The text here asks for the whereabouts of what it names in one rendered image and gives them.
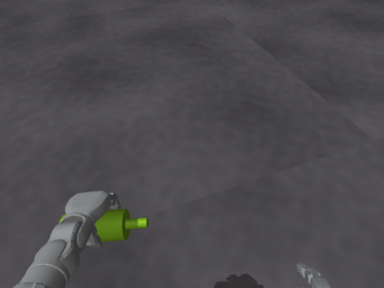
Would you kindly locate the left robot hand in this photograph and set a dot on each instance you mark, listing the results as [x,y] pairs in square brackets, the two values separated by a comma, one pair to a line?
[94,204]

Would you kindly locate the left robot arm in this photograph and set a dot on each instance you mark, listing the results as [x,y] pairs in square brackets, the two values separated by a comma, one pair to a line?
[60,257]

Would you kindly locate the right robot hand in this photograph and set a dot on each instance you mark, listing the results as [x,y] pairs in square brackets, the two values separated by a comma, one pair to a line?
[312,276]

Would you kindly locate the bottle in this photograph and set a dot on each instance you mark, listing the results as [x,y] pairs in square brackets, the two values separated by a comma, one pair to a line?
[115,225]

